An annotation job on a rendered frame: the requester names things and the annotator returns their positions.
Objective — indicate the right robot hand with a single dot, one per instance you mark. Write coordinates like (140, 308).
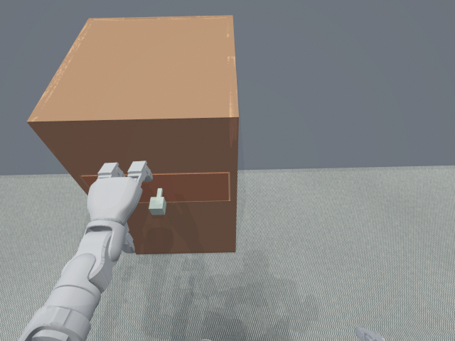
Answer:
(368, 335)

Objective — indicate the left robot forearm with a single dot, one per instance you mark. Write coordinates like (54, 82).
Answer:
(67, 313)

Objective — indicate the drawer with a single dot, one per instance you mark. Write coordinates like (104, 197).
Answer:
(179, 187)

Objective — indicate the handle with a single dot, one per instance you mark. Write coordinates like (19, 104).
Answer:
(157, 205)

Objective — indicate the left robot hand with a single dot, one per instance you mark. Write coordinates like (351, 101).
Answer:
(113, 196)

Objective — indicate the cabinet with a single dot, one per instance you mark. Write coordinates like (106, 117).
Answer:
(156, 89)

